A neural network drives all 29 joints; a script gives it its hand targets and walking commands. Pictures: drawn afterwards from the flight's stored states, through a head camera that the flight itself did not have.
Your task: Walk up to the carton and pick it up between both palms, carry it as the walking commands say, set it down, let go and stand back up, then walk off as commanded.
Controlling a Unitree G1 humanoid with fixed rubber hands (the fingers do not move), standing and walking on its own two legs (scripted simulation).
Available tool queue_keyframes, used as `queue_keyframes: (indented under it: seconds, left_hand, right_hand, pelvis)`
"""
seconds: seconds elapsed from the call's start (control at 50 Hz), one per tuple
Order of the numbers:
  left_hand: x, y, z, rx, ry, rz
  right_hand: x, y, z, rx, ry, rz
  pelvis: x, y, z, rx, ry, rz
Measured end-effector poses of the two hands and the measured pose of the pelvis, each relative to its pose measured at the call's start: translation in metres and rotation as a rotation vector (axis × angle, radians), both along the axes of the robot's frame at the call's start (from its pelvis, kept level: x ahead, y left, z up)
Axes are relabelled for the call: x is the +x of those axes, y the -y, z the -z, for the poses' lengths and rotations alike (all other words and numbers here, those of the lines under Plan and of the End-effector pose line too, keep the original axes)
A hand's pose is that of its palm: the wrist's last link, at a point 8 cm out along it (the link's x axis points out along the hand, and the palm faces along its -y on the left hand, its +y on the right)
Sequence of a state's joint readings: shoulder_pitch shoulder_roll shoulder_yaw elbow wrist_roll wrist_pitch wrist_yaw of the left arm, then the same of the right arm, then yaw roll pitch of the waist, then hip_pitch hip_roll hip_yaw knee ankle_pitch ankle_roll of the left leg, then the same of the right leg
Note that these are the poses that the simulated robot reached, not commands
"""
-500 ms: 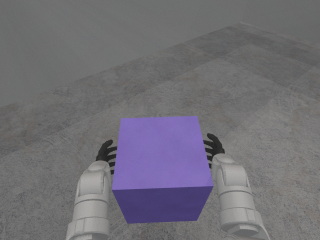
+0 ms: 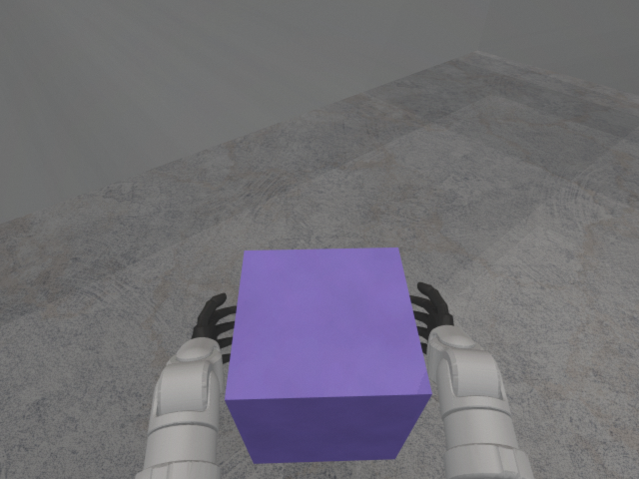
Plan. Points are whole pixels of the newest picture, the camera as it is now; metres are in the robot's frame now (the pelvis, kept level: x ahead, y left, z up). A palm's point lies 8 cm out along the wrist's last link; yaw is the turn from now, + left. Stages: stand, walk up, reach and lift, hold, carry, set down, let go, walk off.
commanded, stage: reach and lift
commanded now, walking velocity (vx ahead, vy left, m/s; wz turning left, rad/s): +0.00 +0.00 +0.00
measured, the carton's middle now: (323, 359) +0.30 +0.00 -0.02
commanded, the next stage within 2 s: hold in 0.30 s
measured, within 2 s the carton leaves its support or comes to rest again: neither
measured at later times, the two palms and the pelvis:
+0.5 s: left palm (203, 366) +0.26 +0.15 +0.03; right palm (443, 351) +0.27 -0.15 +0.04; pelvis -0.01 +0.00 +0.00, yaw +0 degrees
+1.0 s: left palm (214, 357) +0.26 +0.14 +0.05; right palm (460, 348) +0.26 -0.16 +0.06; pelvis -0.03 -0.01 -0.02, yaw -4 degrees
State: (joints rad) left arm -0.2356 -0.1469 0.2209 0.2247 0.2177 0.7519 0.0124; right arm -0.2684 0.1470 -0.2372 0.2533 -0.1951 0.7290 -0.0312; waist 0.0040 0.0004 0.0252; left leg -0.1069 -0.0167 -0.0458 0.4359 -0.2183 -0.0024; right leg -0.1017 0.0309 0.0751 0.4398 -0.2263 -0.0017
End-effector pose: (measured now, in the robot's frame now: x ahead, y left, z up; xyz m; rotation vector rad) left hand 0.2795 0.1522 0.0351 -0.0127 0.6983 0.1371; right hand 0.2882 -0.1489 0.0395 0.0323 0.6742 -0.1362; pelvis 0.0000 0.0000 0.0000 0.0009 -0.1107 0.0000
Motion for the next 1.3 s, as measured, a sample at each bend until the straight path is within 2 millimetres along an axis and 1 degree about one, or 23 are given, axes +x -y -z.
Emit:
queue_keyframes:
  seconds: [0.16, 0.26, 0.58, 0.7, 0.82, 0.9, 0.96, 1.0, 1.04, 1.1, 1.18, 1.3]
  left_hand:
    - [-0.006, -0.002, 0.0, 0.012, -0.005, 0.002]
    - [-0.011, -0.003, -0.002, 0.014, 0.006, 0.001]
    - [-0.025, 0.001, 0.001, 0.015, -0.004, 0.012]
    - [-0.025, 0.001, 0.002, 0.002, 0.002, 0.006]
    - [-0.024, -0.001, 0.002, -0.01, 0.004, -0.005]
    - [-0.021, -0.001, -0.003, -0.01, 0.038, -0.002]
    - [-0.019, 0.007, -0.011, -0.012, 0.073, 0.003]
    - [-0.02, 0.016, -0.017, -0.015, 0.087, 0.005]
    - [-0.022, 0.029, -0.024, -0.013, 0.099, 0.008]
    - [-0.028, 0.052, -0.031, -0.028, 0.111, 0.011]
    - [-0.041, 0.075, -0.03, -0.024, 0.078, 0.049]
    - [-0.069, 0.091, -0.023, -0.057, 0.04, 0.047]
  right_hand:
    - [-0.004, -0.002, 0.0, -0.017, -0.004, -0.02]
    - [-0.007, -0.003, -0.003, -0.026, 0.007, -0.029]
    - [-0.024, 0.001, 0.0, -0.019, -0.004, -0.013]
    - [-0.025, 0.001, 0.0, -0.006, 0.002, 0.0]
    - [-0.023, -0.001, -0.001, -0.007, 0.004, -0.002]
    - [-0.02, -0.001, -0.007, -0.014, 0.038, -0.004]
    - [-0.022, 0.006, -0.014, -0.014, 0.073, 0.005]
    - [-0.026, 0.016, -0.018, -0.006, 0.087, 0.017]
    - [-0.032, 0.029, -0.019, 0.012, 0.098, 0.036]
    - [-0.046, 0.051, -0.021, 0.042, 0.111, 0.078]
    - [-0.07, 0.073, -0.025, 0.042, 0.08, 0.121]
    - [-0.099, 0.089, -0.029, 0.023, 0.044, 0.138]
  pelvis:
    - [0.005, 0.0, -0.001, 0.001, 0.006, -0.003]
    - [0.004, 0.001, -0.001, 0.0, 0.009, -0.005]
    - [-0.012, 0.001, 0.002, 0.0, 0.029, -0.009]
    - [-0.019, 0.001, 0.004, 0.0, 0.03, -0.01]
    - [-0.021, 0.0, 0.004, 0.0, 0.03, -0.011]
    - [-0.023, 0.002, 0.013, 0.017, -0.033, 0.02]
    - [-0.026, 0.008, 0.02, 0.022, -0.069, 0.059]
    - [-0.028, 0.015, 0.023, 0.019, -0.088, 0.075]
    - [-0.029, 0.023, 0.026, 0.008, -0.102, 0.085]
    - [-0.032, 0.037, 0.029, -0.015, -0.111, 0.062]
    - [-0.036, 0.05, 0.028, 0.001, -0.136, 0.04]
    - [-0.046, 0.066, 0.03, 0.019, -0.164, 0.063]
